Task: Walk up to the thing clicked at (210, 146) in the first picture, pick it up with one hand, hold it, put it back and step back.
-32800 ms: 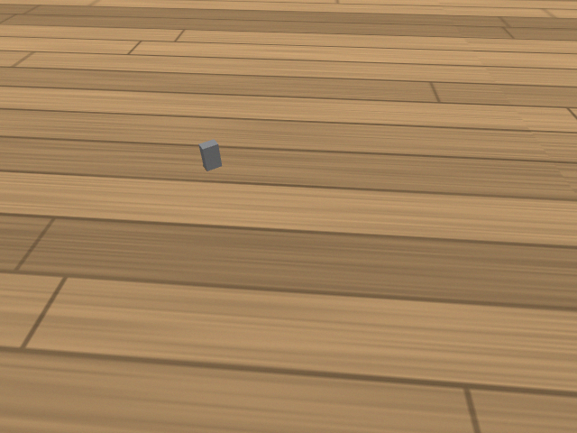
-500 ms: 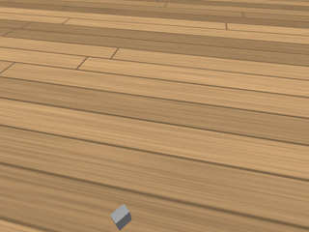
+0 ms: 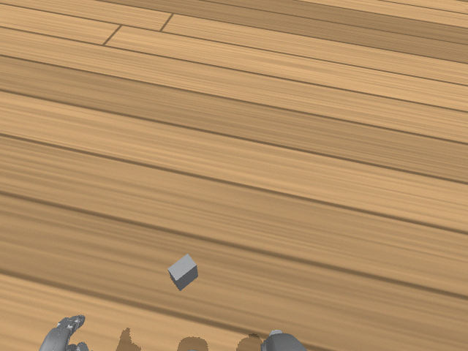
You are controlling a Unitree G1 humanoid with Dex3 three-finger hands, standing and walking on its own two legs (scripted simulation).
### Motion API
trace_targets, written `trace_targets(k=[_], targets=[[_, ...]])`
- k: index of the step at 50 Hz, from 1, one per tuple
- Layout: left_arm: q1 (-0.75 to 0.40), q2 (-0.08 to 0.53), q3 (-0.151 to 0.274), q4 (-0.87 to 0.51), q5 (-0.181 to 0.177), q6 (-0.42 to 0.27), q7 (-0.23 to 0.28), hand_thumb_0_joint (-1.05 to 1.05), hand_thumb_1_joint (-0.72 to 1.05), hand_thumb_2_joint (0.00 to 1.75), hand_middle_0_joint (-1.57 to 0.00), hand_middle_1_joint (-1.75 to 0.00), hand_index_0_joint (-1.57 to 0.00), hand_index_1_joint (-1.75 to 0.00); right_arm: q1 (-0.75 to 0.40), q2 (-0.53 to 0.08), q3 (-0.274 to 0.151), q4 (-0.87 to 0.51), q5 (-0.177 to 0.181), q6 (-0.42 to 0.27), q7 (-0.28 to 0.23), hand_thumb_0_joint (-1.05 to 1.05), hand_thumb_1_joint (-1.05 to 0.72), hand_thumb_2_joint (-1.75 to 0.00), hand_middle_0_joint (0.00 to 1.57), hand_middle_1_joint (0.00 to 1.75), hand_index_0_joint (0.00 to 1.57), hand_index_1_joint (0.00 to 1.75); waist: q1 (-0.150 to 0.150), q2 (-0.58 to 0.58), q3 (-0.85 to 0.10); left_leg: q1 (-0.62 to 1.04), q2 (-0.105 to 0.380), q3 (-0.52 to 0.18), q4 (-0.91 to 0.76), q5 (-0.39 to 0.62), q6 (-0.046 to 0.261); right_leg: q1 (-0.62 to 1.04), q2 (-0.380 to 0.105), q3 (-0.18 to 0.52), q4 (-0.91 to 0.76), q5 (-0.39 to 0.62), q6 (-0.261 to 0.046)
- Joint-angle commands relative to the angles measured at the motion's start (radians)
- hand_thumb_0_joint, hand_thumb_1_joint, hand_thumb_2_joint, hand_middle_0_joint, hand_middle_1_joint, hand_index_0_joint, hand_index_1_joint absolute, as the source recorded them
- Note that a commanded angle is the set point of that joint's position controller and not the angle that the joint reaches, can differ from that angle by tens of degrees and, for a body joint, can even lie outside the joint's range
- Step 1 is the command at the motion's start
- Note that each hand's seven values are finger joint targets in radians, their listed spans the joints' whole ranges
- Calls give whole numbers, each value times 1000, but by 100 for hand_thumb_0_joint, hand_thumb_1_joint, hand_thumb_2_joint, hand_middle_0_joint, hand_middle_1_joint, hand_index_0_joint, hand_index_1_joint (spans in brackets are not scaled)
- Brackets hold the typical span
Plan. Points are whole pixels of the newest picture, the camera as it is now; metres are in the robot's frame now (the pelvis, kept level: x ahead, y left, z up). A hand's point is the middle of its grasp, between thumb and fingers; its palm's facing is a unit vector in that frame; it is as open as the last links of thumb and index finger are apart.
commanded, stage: step back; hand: left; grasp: from the side
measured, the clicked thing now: (183, 272) +0.45 +0.16 -0.67
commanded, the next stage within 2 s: none
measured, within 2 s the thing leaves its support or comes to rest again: neither
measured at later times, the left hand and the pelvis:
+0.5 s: hand out of the picture +0.02 +0.24 -0.13, palm faces -0.11 -0.91 -0.41, open 7.3 cm; pelvis -0.10 -0.01 +0.01, yaw -6 degrees
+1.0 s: hand out of the picture -0.13 +0.27 -0.14, palm faces -0.04 -0.94 -0.35, open 7.3 cm; pelvis -0.24 +0.01 +0.02, yaw -4 degrees
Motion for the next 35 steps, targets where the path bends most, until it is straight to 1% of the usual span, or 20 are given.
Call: trace_targets(k=[1, 2, 3, 5, 9, 11, 13, 15, 17, 18, 19, 20, 21, 22, 23, 25, 26, 28, 32, 35], targets=[[85, 132, 37, -82, -6, -14, 26, 0, 90, 90, -20, -30, -20, -30, -23, -307, -71, -102, -21, -16, -40, 0, -90, -90, 20, 30, 20, 30, 17, 247, -214, 182, 346, -380, -318, 857, 83, -118, 130, 120, 310, -155, -26], [64, 157, 47, -70, -4, -14, 30, 0, 90, 90, -20, -30, -20, -30, -52, -287, -70, -114, -18, -18, -48, 0, -90, -90, 20, 30, 20, 30, 19, 258, -197, 133, 342, -368, -330, 748, 124, -80, 114, 125, 344, -133, -18], [74, 173, 51, -62, -7, -13, 26, 0, 90, 90, -20, -30, -20, -30, -85, -260, -65, -126, -21, -22, -52, 0, -90, -90, 20, 30, 20, 30, 32, 233, -197, 148, 304, -306, -313, 705, 131, -79, 108, 117, 373, -88, -9], [106, 166, 51, -73, -4, -16, 16, 0, 90, 90, -20, -30, -20, -30, -59, -222, -56, -139, -14, -24, -59, 0, -90, -90, 20, 30, 20, 30, 42, 199, -212, 229, 261, -226, -252, 763, 128, -106, 105, 94, 365, -30, 2], [74, 152, 52, -116, 3, -30, 7, 0, 90, 90, -20, -30, -20, -30, 41, -214, -61, -132, 2, -27, -66, 0, -90, -90, 20, 30, 20, 30, -12, 161, -234, 370, 264, -222, -228, 793, 124, -111, 92, 53, 201, -32, 29], [58, 150, 52, -130, 3, -33, 4, 0, 90, 90, -20, -30, -20, -30, 62, -229, -66, -140, 4, -25, -67, 0, -90, -90, 20, 30, 20, 30, -34, 164, -245, 384, 295, -236, -218, 776, 171, -86, 74, 37, 114, -55, 32], [83, 144, 52, -127, 3, -35, 1, 0, 90, 90, -20, -30, -20, -30, 49, -243, -68, -153, 2, -22, -64, 0, -90, -90, 20, 30, 20, 30, -27, 167, -250, 357, 314, -235, -211, 733, 203, -31, 49, 4, 20, -63, 25], [119, 144, 57, -112, 5, -38, -6, 0, 90, 90, -20, -30, -20, -30, 16, -253, -66, -169, 2, -19, -58, 0, -90, -90, 20, 30, 20, 30, -10, 183, -252, 259, 301, -220, -214, 634, 188, 69, 35, -38, -94, -34, 13], [178, 135, 59, -84, 12, -40, -12, 0, 90, 90, -20, -30, -20, -30, -30, -258, -64, -177, 6, -13, -53, 0, -90, -90, 20, 30, 20, 30, 22, 171, -249, 146, 284, -204, -203, 504, 154, 200, 38, -70, -265, 88, -4], [223, 131, 61, -69, 14, -44, -12, 0, 90, 90, -20, -30, -20, -30, -54, -258, -62, -182, 12, -9, -50, 0, -90, -90, 20, 30, 20, 30, 46, 160, -258, 99, 263, -177, -173, 458, 125, 270, 38, -77, -370, 199, -23], [243, 152, 66, -64, 20, -51, -11, 0, 90, 90, -20, -30, -20, -30, -59, -236, -54, -180, 19, -6, -47, 0, -90, -90, 20, 30, 20, 30, 53, 117, -265, 25, 230, -158, -137, 369, 80, 328, -1, -6, -400, 291, -46], [235, 214, 82, -77, 27, -54, -12, 0, 90, 90, -20, -30, -20, -30, -68, -209, -46, -192, 27, -6, -43, 0, -90, -90, 20, 30, 20, 30, 50, -40, -249, -104, 119, -94, -7, 220, 18, 345, -137, 218, -428, 376, -121], [170, 285, 95, -102, 15, -49, -17, 0, 90, 90, -20, -30, -20, -30, -88, -175, -40, -194, 28, 0, -48, 0, -90, -90, 20, 30, 20, 30, 64, -210, -176, -140, -49, -9, 200, -112, -34, 198, -321, 417, -522, 405, -276], [92, 307, 98, -147, 27, -55, -13, 0, 90, 90, -20, -30, -20, -30, -59, -199, -53, -175, 21, 7, -56, 0, -90, -90, 20, 30, 20, 30, 55, -211, -135, -92, -40, -99, 395, -229, -48, 71, -396, 494, -533, 455, -335], [71, 264, 93, -163, 22, -56, -10, 0, 90, 90, -20, -30, -20, -30, -18, -221, -56, -156, 21, 6, -51, 0, -90, -90, 20, 30, 20, 30, 34, -157, -109, -83, -27, -131, 443, -199, -48, 51, -371, 442, -526, 476, -317], [45, 197, 76, -176, 12, -58, -3, 0, 90, 90, -20, -30, -20, -30, 12, -203, -43, -126, 31, 4, -47, 0, -90, -90, 20, 30, 20, 30, 10, -59, -122, -135, -83, -161, 475, -116, -44, 149, -231, 206, -454, 623, -231], [34, 182, 75, -174, 15, -55, -2, 0, 90, 90, -20, -30, -20, -30, 23, -188, -35, -121, 32, 1, -50, 0, -90, -90, 20, 30, 20, 30, 1, -72, -131, -152, -97, -146, 478, -91, -49, 173, -193, 151, -441, 628, -194], [77, 171, 73, -188, 20, -52, -2, 0, 90, 90, -20, -30, -20, -30, 32, -191, -24, -132, 32, -6, -56, 0, -90, -90, 20, 30, 20, 30, 36, -56, -170, -168, -90, -119, 433, -83, -63, 266, -163, 128, -400, 650, -193], [156, 167, 73, -189, 24, -39, 3, 0, 90, 90, -20, -30, -20, -30, 15, -173, -18, -162, 28, -19, -59, 0, -90, -90, 20, 30, 20, 30, 77, -115, -249, -199, -21, -50, 120, -123, -78, 507, -189, 125, -334, 761, -207], [122, 188, 68, -207, 10, -25, -1, 0, 90, 90, -20, -30, -20, -30, 79, -175, -29, -143, 13, -26, -56, 0, -90, -90, 20, 30, 20, 30, 39, -146, -280, -36, 21, 1, -174, 13, -44, 442, -193, 113, -264, 730, -175]])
